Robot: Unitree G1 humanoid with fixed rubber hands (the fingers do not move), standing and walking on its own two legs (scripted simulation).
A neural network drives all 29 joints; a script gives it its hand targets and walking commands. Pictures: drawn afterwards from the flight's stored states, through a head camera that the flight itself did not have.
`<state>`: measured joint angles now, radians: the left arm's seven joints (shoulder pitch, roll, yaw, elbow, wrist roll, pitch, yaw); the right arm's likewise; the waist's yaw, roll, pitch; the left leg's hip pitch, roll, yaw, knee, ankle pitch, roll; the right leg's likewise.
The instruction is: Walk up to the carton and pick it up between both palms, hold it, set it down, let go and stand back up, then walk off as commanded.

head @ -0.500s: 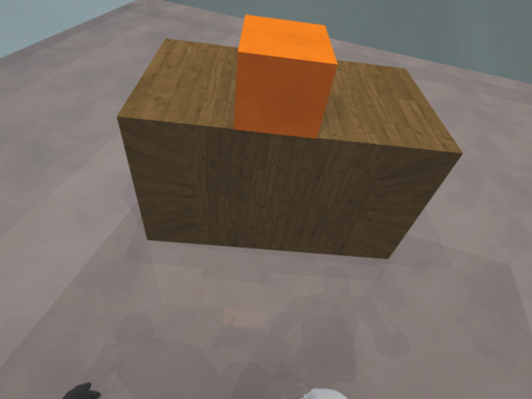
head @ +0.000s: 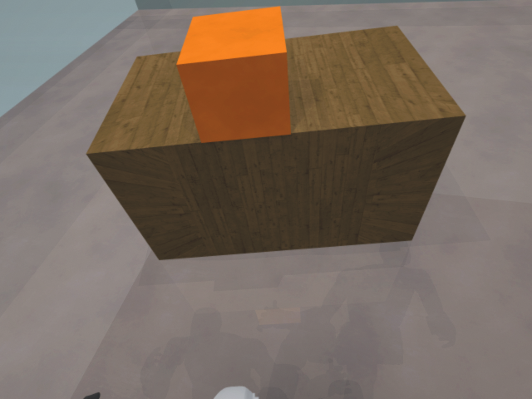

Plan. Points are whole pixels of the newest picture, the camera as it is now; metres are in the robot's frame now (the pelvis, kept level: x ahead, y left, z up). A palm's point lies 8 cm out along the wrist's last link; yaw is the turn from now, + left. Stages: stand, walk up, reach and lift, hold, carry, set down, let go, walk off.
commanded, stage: walk up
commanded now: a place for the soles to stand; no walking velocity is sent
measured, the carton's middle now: (240, 74) +0.97 +0.13 +0.01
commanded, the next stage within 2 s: none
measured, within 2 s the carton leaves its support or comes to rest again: neither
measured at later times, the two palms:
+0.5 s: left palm out of the picture +0.15 +0.34 -0.11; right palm out of the picture +0.13 -0.32 -0.03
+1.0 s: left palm (118, 361) +0.20 +0.28 -0.05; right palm out of the picture +0.20 -0.36 -0.11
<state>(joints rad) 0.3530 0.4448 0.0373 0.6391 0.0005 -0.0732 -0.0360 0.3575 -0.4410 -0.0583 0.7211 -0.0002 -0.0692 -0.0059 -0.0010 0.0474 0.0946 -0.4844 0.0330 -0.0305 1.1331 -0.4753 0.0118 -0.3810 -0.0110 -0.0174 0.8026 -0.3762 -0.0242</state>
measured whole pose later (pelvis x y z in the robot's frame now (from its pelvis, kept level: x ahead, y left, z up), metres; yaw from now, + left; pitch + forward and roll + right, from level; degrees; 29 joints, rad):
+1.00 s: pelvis +0.13 -0.05 +0.00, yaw +1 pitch -3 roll +1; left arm 0.37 0.44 0.04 0.64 0.00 -0.09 -0.02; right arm 0.36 -0.44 -0.06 0.72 0.00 -0.06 -0.01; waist 0.00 0.07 0.10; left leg -0.51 0.01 -0.04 1.18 -0.49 0.01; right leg -0.39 -0.03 -0.06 0.83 -0.40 -0.04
